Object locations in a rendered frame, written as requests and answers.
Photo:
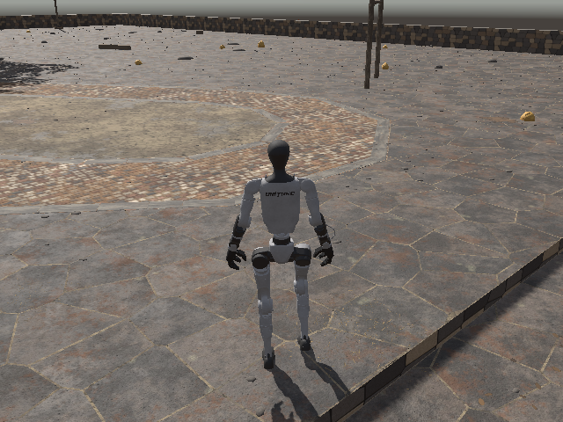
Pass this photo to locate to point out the robot head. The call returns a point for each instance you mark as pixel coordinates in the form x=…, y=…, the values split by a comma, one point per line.
x=278, y=152

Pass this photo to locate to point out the robot left hand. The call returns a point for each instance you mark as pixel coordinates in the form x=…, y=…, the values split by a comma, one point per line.
x=231, y=255

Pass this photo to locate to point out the robot right hand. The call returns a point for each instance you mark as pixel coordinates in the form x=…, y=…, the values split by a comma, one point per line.
x=325, y=252

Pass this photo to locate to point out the left robot forearm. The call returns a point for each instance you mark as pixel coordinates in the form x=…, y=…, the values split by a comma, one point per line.
x=236, y=236

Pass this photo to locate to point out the right robot forearm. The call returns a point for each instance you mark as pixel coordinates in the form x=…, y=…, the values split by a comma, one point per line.
x=322, y=234

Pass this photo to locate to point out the robot right upper arm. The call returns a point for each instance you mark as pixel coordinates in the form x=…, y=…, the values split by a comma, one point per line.
x=308, y=186

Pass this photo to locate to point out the robot left upper arm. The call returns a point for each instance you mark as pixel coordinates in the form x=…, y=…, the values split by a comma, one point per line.
x=252, y=187

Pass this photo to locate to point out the robot right shin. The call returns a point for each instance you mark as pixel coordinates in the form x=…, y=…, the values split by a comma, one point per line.
x=303, y=308

